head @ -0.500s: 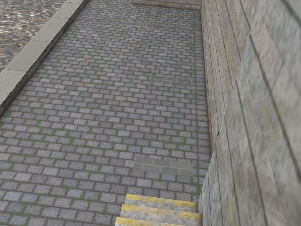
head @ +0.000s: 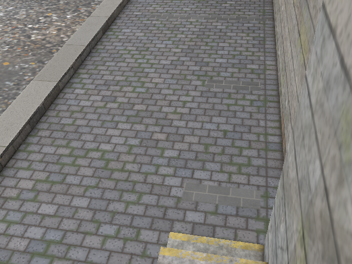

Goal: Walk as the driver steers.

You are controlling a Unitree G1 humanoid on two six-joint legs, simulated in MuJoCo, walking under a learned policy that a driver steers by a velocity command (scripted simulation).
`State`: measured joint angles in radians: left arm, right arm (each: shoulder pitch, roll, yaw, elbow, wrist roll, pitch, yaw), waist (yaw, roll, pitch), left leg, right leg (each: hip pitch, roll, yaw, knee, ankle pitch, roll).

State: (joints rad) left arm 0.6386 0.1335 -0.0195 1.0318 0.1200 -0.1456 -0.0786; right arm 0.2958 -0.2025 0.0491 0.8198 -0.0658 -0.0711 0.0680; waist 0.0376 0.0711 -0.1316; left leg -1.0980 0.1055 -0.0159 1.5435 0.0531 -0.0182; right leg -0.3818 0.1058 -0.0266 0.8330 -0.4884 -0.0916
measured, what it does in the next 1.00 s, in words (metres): goes down: left foot 0.20 m lower, then right foot 0.20 m lower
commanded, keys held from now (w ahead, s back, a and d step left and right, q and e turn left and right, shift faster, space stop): w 1.00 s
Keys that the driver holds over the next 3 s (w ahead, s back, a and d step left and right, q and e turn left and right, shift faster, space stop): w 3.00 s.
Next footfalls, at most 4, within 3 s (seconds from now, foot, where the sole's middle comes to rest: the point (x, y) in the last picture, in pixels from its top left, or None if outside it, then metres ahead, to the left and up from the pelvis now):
0.34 left None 0.28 0.11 -0.94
0.78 right None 0.48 -0.12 -1.14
1.26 left None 0.74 0.12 -1.35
1.86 right None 0.92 -0.23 -1.55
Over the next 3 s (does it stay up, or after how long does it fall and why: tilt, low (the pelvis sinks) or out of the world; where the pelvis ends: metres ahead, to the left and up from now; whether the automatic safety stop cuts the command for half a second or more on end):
stays up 1.52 -0.15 -1.20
